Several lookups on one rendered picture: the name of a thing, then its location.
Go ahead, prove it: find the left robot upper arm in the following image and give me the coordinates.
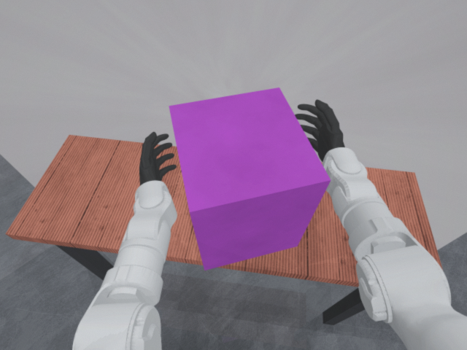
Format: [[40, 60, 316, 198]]
[[74, 302, 162, 350]]

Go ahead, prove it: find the robot left hand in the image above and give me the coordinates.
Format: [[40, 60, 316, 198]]
[[139, 132, 177, 185]]

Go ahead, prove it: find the table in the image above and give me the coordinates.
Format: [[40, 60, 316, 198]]
[[5, 135, 443, 325]]

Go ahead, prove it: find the right robot forearm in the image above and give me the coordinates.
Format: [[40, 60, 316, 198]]
[[322, 147, 451, 305]]

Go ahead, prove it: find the right robot upper arm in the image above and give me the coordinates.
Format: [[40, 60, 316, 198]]
[[356, 245, 467, 350]]

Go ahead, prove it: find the left robot forearm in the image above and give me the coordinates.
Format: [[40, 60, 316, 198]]
[[72, 181, 177, 350]]

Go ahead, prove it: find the carton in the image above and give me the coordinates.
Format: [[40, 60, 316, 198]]
[[169, 87, 331, 271]]

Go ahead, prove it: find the robot right hand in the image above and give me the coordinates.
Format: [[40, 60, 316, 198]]
[[295, 100, 345, 162]]

